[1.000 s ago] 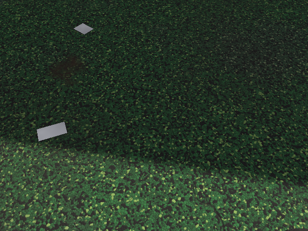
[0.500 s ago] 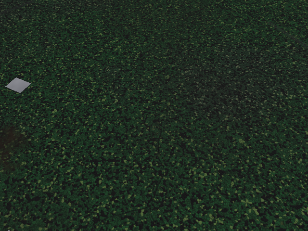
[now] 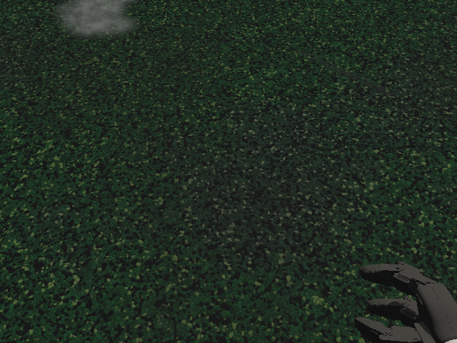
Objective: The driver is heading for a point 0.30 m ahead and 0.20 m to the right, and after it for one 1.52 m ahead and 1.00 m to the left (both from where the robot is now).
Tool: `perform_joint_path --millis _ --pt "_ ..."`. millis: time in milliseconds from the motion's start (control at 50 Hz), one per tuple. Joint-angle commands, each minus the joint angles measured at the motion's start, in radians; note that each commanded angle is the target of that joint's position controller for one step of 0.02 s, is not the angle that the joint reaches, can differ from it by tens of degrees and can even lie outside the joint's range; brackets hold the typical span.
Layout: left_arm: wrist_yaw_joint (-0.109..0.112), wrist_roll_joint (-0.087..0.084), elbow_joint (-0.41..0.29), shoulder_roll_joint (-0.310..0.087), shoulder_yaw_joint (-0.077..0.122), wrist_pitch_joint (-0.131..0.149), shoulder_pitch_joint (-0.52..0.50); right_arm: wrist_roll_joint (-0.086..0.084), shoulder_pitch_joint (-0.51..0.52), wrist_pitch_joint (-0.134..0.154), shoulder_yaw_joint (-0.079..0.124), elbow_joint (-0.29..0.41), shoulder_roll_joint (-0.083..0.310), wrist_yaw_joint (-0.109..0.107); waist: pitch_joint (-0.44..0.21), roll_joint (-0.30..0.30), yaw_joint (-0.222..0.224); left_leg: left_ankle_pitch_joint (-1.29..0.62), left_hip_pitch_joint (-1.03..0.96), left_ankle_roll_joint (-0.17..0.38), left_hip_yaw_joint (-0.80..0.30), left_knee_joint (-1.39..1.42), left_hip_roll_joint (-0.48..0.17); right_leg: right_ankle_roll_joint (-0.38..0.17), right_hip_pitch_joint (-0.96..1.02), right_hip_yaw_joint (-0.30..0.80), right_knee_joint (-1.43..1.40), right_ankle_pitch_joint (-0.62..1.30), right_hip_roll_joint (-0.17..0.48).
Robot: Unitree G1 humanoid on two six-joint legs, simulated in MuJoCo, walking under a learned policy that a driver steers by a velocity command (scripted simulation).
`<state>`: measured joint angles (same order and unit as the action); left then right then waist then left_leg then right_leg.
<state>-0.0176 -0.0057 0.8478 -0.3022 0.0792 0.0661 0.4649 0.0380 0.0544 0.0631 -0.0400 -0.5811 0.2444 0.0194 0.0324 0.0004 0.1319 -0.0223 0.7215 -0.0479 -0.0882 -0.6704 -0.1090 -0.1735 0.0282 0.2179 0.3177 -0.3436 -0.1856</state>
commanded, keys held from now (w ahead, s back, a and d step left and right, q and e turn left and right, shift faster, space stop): w+e+shift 0.28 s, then q+shift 0.72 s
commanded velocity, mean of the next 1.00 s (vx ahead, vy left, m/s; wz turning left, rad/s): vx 0.51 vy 0.00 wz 0.00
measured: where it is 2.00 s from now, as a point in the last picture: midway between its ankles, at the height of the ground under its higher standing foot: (283, 297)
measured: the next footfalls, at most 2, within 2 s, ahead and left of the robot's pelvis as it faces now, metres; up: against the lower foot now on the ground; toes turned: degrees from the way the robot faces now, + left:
left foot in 0.10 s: +0.30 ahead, +0.18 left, +0.00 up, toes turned -10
right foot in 0.50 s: +0.58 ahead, -0.15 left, +0.00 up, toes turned -20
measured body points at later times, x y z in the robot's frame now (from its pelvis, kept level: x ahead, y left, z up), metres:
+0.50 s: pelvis +0.42 -0.01 -0.01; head +0.45 -0.03 +0.43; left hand +0.75 +0.07 -0.06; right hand +0.23 -0.22 -0.14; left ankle +0.27 +0.18 -0.72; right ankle +0.54 -0.13 -0.73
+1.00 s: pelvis +0.56 -0.01 -0.02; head +0.59 +0.02 +0.43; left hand +0.68 +0.26 -0.14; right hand +0.72 -0.28 -0.10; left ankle +0.62 +0.07 -0.73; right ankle +0.53 -0.14 -0.70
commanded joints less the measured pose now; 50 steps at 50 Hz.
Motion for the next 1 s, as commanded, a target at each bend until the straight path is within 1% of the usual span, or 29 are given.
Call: perform_joint_path --millis 20,60,80,100,120,140,160,180,220,300,340,380,420,460,480,500,520,540,560,580,620,700,760,880,920,940,960,980,1000 --pt "0.009 0.0 -0.066 -0.181 0.049 0.012 -0.034 -0.011 0.054 0.018 0.029 0.079 0.1 -0.007 -0.012 -0.058 -0.045 -0.045 -0.311 0.018 0.069 0.151 0.102 -0.037 -0.166 0.186 -0.003 0.658 0.19" --pt "0.009 0.011 -0.082 -0.236 0.059 0.016 -0.085 -0.018 -0.151 0.025 0.069 0.025 0.192 -0.028 -0.146 -0.057 -0.153 0.105 -0.56 0.039 0.056 0.157 0.145 0.007 -0.129 0.191 0.237 0.867 0.184" --pt "0.003 0.015 -0.096 -0.248 0.06 0.023 -0.152 -0.018 -0.366 0.029 0.093 -0.025 0.236 -0.043 -0.24 -0.048 -0.282 0.169 -0.789 0.054 0.047 0.144 0.107 0.026 -0.22 0.166 0.469 0.825 0.153" --pt "0.002 0.017 -0.126 -0.133 0.028 0.036 -0.176 0.008 -0.595 0.033 0.122 -0.061 0.306 -0.066 -0.37 0.061 -0.358 0.511 -1.033 0.082 -0.143 0.136 -0.094 0.029 -0.381 0.091 0.798 0.482 0.104" --pt "-0.001 -0.032 -0.19 -0.002 -0.011 0.034 -0.077 0.042 -0.521 0.031 0.131 -0.045 0.363 -0.061 -0.472 0.404 -0.22 0.779 -1.185 0.167 -0.736 0.368 -0.369 0.061 -0.674 -0.024 1.05 -0.161 0.0" --pt "0.012 -0.01 -0.168 -0.074 -0.019 0.013 -0.068 0.033 -0.391 0.021 0.141 -0.03 0.306 -0.049 -0.378 0.323 -0.188 0.964 -1.077 0.211 -0.836 0.426 -0.352 0.047 -0.806 -0.069 1.133 -0.064 0.107" --pt "0.007 0.017 -0.157 -0.122 -0.009 -0.002 -0.154 0.021 -0.325 0.015 0.117 -0.017 0.197 -0.044 -0.247 0.155 -0.201 0.889 -0.947 0.197 -0.639 0.41 -0.293 0.053 -0.82 -0.101 1.107 0.02 0.16" --pt "-0.006 0.029 -0.162 -0.125 -0.007 -0.012 -0.202 0.016 -0.326 0.012 0.106 -0.043 0.15 -0.04 -0.148 0.045 -0.195 0.673 -0.819 0.181 -0.465 0.408 -0.252 0.061 -0.8 -0.119 1.058 0.056 0.195" --pt "-0.037 0.049 -0.198 -0.081 -0.017 -0.036 -0.26 0.012 -0.383 0.024 0.099 -0.112 0.137 -0.039 -0.061 0.058 -0.172 0.45 -0.691 0.15 -0.247 0.437 -0.194 0.073 -0.785 -0.121 1.013 0.059 0.25" --pt "-0.06 0.05 -0.286 -0.033 -0.045 -0.062 -0.368 -0.015 -0.42 0.062 0.088 -0.18 0.1 -0.013 0.02 0.067 -0.132 0.071 -0.59 0.141 -0.014 0.505 -0.173 0.09 -0.832 -0.129 0.952 0.152 0.284" --pt "-0.055 0.049 -0.315 -0.016 -0.06 -0.049 -0.388 -0.009 -0.393 0.077 0.087 -0.191 0.126 -0.005 0.062 0.083 -0.091 -0.288 -0.506 0.151 0.104 0.503 -0.137 0.104 -0.752 -0.131 0.748 0.221 0.244" --pt "-0.066 0.048 -0.301 -0.003 -0.075 -0.027 -0.429 -0.02 -0.381 0.08 0.086 -0.21 0.139 0.004 0.082 0.054 -0.096 -0.401 -0.428 0.131 0.218 0.535 -0.057 0.102 -0.541 -0.241 0.44 0.349 0.179" --pt "-0.073 0.051 -0.283 -0.01 -0.079 -0.013 -0.442 -0.035 -0.446 0.069 0.098 -0.25 0.204 0.003 0.052 0.077 -0.106 -0.484 -0.48 0.149 0.193 0.53 -0.066 0.09 -0.383 -0.295 0.32 0.398 0.133" --pt "-0.053 0.073 -0.218 -0.053 -0.065 -0.002 -0.304 -0.046 -0.481 0.052 0.105 -0.278 0.245 -0.005 -0.038 0.1 -0.047 -0.685 -0.594 0.128 0.165 0.309 -0.06 0.058 -0.23 -0.289 0.247 0.389 0.104" --pt "-0.037 0.086 -0.169 -0.073 -0.056 0.01 -0.18 -0.057 -0.482 0.043 0.103 -0.285 0.246 -0.011 -0.096 0.098 0.017 -0.654 -0.577 0.104 0.166 0.115 -0.035 0.041 -0.088 -0.255 0.16 0.488 0.131" --pt "-0.019 0.111 -0.14 -0.133 -0.042 0.02 -0.099 -0.066 -0.502 0.043 0.095 -0.267 0.213 -0.014 -0.185 0.048 0.036 -0.318 -0.454 0.081 0.168 -0.126 0.024 0.035 0.106 -0.168 0.191 0.805 0.271" --pt "-0.005 0.122 -0.164 -0.2 -0.031 0.021 -0.08 -0.074 -0.646 0.031 0.068 -0.245 0.061 -0.015 -0.415 -0.208 -0.049 0.685 -0.223 0.054 0.159 -0.596 0.157 -0.081 0.411 0.14 0.369 1.559 0.672" --pt "0.002 0.046 -0.188 -0.197 -0.014 0.013 -0.053 -0.093 -0.675 0.005 0.088 -0.25 0.131 -0.043 -0.613 -0.131 -0.023 0.7 -0.205 0.073 -0.04 -0.749 0.167 -0.129 0.436 0.204 0.379 1.716 0.721" --pt "0.013 0.016 -0.201 -0.164 -0.015 0.0 -0.15 -0.082 -0.599 -0.005 0.099 -0.234 0.167 -0.046 -0.525 -0.101 -0.049 0.584 -0.17 0.069 -0.016 -0.723 0.122 -0.116 0.289 0.116 0.279 1.43 0.662" --pt "0.019 0.011 -0.197 -0.089 -0.034 -0.005 -0.226 -0.059 -0.545 -0.014 0.1 -0.225 0.157 -0.042 -0.356 -0.075 -0.086 0.525 -0.124 0.061 0.03 -0.637 0.078 -0.073 0.146 0.038 0.21 1.187 0.593" --pt "0.038 0.014 -0.179 -0.024 -0.051 -0.007 -0.254 -0.026 -0.528 -0.05 0.105 -0.235 0.116 -0.026 -0.178 -0.099 -0.13 0.47 -0.158 0.03 0.058 -0.576 0.057 -0.037 -0.076 -0.079 0.102 1.026 0.521" --pt "0.049 0.021 -0.172 -0.033 -0.038 0.006 -0.295 -0.017 -0.502 -0.104 0.117 -0.193 0.054 -0.015 -0.149 -0.107 -0.197 0.391 -0.218 0.014 0.09 -0.527 0.052 -0.061 -0.26 -0.214 0.002 0.837 0.525" --pt "0.048 0.027 -0.171 -0.018 -0.038 0.004 -0.338 -0.015 -0.415 -0.121 0.111 -0.142 0.038 0.003 -0.108 -0.151 -0.206 0.221 -0.265 0.036 0.111 -0.319 0.02 -0.014 -0.335 -0.34 -0.011 0.617 0.49" --pt "0.033 0.023 -0.163 -0.093 0.002 -0.028 -0.281 -0.015 -0.276 -0.129 0.124 -0.059 0.09 0.028 -0.079 -0.129 -0.15 0.271 -0.37 0.085 0.189 -0.053 0.061 0.059 -0.295 -0.392 0.108 0.334 0.559" --pt "0.029 0.02 -0.148 -0.098 0.012 -0.051 -0.237 -0.007 -0.315 -0.114 0.134 -0.064 0.106 0.021 -0.082 -0.045 -0.16 0.253 -0.464 0.115 0.178 0.087 0.086 0.122 -0.299 -0.431 0.281 0.191 0.524" --pt "0.022 0.032 -0.144 -0.089 0.014 -0.07 -0.172 -0.001 -0.382 -0.097 0.155 -0.079 0.19 0.005 -0.073 0.181 -0.172 0.058 -0.536 0.155 -0.035 0.243 -0.015 0.184 -0.39 -0.487 0.545 -0.03 0.431" --pt "0.021 0.03 -0.218 -0.031 -0.006 -0.089 -0.176 -0.008 -0.391 -0.091 0.187 -0.052 0.339 -0.005 -0.058 0.384 -0.142 -0.33 -0.635 0.315 -0.461 0.282 -0.238 0.263 -0.694 -0.427 0.793 -0.411 0.236" --pt "0.03 0.048 -0.236 -0.051 -0.015 -0.101 -0.241 -0.031 -0.456 -0.096 0.205 -0.047 0.346 -0.007 -0.169 0.257 -0.219 -0.179 -0.681 0.398 -0.529 0.352 -0.254 0.26 -0.739 -0.238 0.905 -0.394 0.215" --pt "0.034 0.036 -0.24 -0.062 -0.011 -0.099 -0.283 -0.027 -0.421 -0.104 0.193 -0.048 0.307 -0.013 -0.128 0.184 -0.203 0.005 -0.644 0.381 -0.454 0.363 -0.208 0.248 -0.756 -0.189 0.905 -0.292 0.232"
Over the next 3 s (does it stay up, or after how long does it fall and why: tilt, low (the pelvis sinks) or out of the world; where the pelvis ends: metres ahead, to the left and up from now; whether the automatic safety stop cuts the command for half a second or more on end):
stays up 0.82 0.49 0.00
